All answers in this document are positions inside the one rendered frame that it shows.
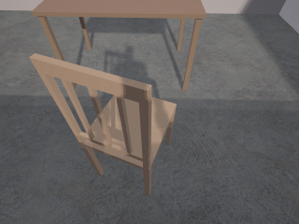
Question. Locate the chair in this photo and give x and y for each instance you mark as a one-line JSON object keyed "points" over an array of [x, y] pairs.
{"points": [[130, 128]]}

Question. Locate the table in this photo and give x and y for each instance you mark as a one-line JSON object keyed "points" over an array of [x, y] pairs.
{"points": [[152, 9]]}

